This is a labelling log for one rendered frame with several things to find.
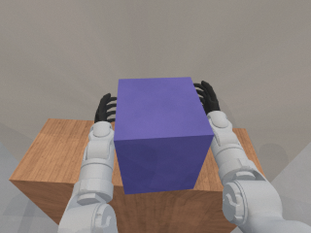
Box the robot left hand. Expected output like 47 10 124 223
94 93 118 123

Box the robot right upper arm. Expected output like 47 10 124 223
222 180 311 233

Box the robot right hand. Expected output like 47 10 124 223
193 81 221 116

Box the robot left forearm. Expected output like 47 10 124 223
57 121 115 233

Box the pedestal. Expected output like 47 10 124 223
9 118 265 233

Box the carton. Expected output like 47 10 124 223
114 77 215 195

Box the robot left upper arm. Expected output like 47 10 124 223
57 202 119 233

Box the robot right forearm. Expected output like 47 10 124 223
207 111 283 214

